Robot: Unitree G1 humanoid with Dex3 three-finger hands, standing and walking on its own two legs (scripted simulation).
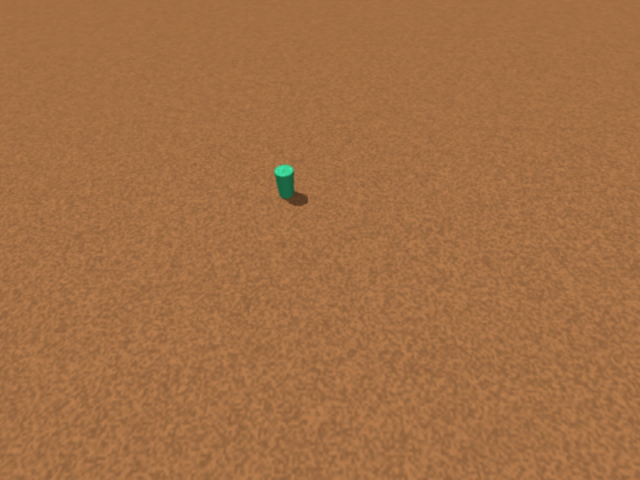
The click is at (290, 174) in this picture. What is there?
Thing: tapered cup
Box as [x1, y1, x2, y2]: [274, 165, 293, 198]
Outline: 280,165 275,168 274,173 280,196 286,198 290,197 293,194 293,169 289,165
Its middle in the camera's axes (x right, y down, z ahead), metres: -0.16 -0.28 +1.85
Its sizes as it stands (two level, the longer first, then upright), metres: 0.090 0.090 0.141
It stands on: the floor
